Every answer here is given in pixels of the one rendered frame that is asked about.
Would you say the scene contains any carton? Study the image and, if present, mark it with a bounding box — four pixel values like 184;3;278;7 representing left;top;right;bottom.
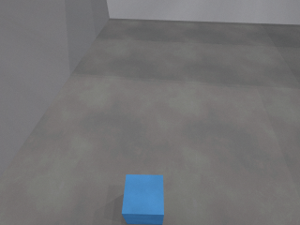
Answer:
122;174;164;225

